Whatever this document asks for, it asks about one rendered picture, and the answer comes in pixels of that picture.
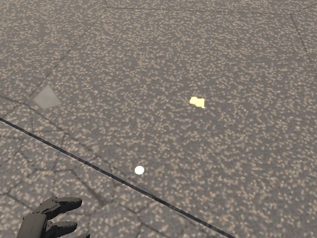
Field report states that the robot left hand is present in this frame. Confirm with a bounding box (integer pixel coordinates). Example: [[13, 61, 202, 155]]
[[16, 195, 90, 238]]

